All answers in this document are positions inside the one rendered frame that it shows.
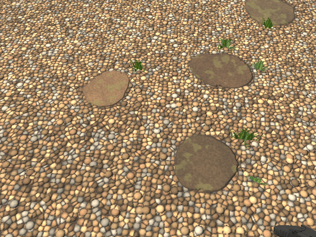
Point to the right robot hand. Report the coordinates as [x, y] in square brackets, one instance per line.
[294, 231]

